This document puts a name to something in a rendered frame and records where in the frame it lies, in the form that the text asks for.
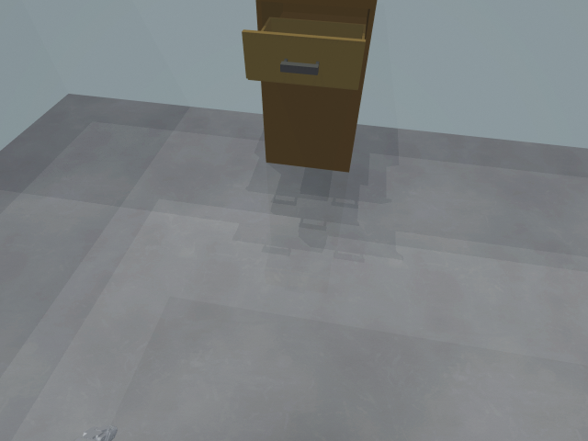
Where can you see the drawer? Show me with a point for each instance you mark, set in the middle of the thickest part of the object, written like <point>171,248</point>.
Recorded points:
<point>338,47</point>

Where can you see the cabinet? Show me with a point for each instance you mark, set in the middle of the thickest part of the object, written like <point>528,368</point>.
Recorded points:
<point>313,126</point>

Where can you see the handle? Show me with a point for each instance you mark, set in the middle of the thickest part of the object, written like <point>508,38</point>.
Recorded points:
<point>299,67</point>

